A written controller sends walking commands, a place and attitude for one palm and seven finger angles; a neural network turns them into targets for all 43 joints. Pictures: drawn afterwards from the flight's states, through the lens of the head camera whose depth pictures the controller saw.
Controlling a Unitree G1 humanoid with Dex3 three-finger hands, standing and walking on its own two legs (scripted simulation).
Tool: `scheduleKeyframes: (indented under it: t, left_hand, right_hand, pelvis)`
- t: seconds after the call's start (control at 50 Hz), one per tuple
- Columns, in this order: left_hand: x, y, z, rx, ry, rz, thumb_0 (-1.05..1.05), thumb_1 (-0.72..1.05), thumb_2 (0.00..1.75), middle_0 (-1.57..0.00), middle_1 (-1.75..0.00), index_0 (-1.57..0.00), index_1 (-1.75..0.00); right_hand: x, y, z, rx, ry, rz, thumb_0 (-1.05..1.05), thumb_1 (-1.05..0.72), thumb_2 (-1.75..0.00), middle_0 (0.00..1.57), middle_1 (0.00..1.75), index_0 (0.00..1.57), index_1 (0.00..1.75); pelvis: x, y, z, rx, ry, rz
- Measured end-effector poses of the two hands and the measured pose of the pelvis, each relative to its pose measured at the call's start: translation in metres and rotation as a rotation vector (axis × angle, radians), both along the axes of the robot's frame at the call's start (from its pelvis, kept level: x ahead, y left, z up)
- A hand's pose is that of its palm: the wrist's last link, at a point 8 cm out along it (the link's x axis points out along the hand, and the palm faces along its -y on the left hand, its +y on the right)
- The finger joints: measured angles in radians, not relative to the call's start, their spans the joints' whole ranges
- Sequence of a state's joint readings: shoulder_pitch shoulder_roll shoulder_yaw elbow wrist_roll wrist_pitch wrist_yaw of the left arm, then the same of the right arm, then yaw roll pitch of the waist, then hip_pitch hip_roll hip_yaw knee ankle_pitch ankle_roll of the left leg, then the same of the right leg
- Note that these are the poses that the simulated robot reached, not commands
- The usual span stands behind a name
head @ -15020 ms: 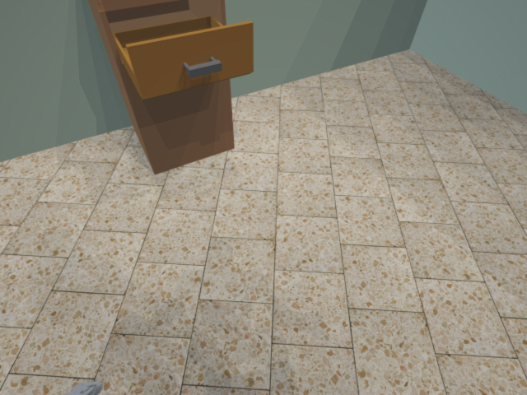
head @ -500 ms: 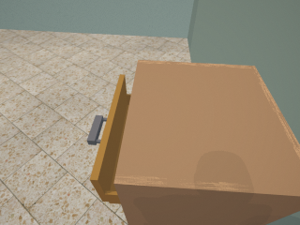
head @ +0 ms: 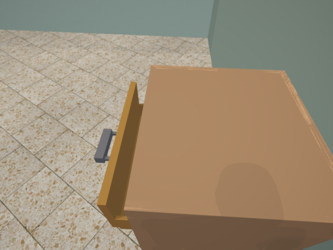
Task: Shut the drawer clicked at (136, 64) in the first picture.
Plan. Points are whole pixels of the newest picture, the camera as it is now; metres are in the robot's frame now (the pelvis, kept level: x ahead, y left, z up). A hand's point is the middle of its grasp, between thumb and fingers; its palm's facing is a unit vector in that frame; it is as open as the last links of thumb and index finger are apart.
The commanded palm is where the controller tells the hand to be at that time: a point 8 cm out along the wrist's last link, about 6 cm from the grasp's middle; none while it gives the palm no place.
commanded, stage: look again from close up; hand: left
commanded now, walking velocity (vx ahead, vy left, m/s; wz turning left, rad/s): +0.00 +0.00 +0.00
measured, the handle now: (111, 145) +0.42 +0.20 -0.06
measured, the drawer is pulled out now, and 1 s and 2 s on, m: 0.07 0.07 0.07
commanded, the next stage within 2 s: none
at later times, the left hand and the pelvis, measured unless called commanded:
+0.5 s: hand out of the picture -0.01 +0.20 -0.18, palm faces +0.04 -0.98 -0.18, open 7.4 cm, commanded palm none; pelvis -0.03 +0.03 -0.01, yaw +0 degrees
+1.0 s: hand out of the picture -0.02 +0.19 -0.18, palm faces +0.04 -0.99 -0.16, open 7.3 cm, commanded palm none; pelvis -0.01 +0.03 -0.01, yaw +0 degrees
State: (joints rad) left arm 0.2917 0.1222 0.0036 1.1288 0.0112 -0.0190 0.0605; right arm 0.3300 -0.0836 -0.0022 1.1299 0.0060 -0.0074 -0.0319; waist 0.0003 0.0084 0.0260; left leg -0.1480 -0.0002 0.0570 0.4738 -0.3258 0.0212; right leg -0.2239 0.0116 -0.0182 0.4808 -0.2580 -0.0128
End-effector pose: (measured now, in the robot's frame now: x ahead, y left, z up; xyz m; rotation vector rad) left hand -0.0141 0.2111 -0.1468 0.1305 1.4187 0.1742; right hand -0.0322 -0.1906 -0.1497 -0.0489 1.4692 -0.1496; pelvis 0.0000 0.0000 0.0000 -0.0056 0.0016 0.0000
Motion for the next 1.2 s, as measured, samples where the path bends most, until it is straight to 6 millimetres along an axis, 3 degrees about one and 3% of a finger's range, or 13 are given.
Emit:
scheduleKeyframes:
  t: [0.24,0.4,0.56,0.78,1.2]
  left_hand:
    - [0.003,0.02,-0.012,-0.011,-0.085,-0.021,0.01,0.92,0.9,-0.2,-0.3,-0.2,-0.3]
    - [0.0,0.035,-0.01,-0.014,-0.107,-0.02,0.01,0.92,0.9,-0.2,-0.3,-0.2,-0.3]
    - [-0.013,0.043,-0.008,-0.01,-0.073,-0.016,0.01,0.91,0.9,-0.2,-0.3,-0.2,-0.3]
    - [-0.023,0.04,-0.007,-0.014,-0.018,-0.004,0.01,0.91,0.9,-0.2,-0.3,-0.2,-0.3]
    - [-0.008,0.03,-0.009,-0.034,-0.03,-0.004,0.01,0.92,0.9,-0.2,-0.3,-0.2,-0.3]
  right_hand:
    - [0.023,-0.018,0.005,-0.093,-0.132,0.043,0.01,-0.93,-0.9,0.2,0.3,0.2,0.3]
    - [0.03,-0.012,0.012,-0.116,-0.176,0.071,0.01,-0.93,-0.9,0.2,0.3,0.2,0.3]
    - [0.022,-0.002,0.011,-0.105,-0.15,0.077,0.01,-0.93,-0.9,0.2,0.3,0.2,0.3]
    - [0.008,0.01,0.006,-0.076,-0.086,0.057,0.01,-0.92,-0.9,0.2,0.3,0.2,0.3]
    - [0.006,0.015,0.004,-0.069,-0.06,0.029,0.01,-0.92,-0.9,0.2,0.3,0.2,0.3]
  pelvis:
    - [-0.016,0.013,-0.008,-0.009,-0.033,0.007]
    - [-0.024,0.025,-0.006,-0.011,-0.035,0.007]
    - [-0.025,0.033,-0.005,-0.007,-0.032,0.006]
    - [-0.02,0.035,-0.005,-0.005,-0.029,0.001]
    - [-0.011,0.033,-0.005,-0.008,-0.025,-0.007]
